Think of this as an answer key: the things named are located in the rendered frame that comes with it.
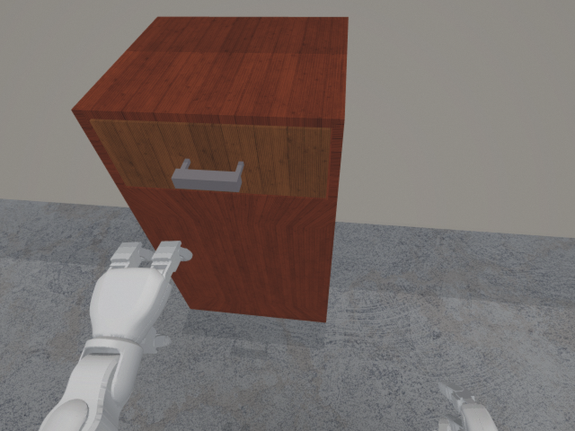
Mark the cabinet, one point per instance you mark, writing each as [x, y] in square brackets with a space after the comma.
[254, 254]

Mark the robot left hand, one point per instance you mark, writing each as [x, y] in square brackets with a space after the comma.
[127, 300]

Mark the handle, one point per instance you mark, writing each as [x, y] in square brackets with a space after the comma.
[185, 178]

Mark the drawer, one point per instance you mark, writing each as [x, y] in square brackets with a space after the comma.
[278, 160]

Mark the robot left forearm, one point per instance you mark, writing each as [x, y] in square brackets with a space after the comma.
[98, 388]

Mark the robot right hand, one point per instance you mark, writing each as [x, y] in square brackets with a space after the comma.
[474, 416]

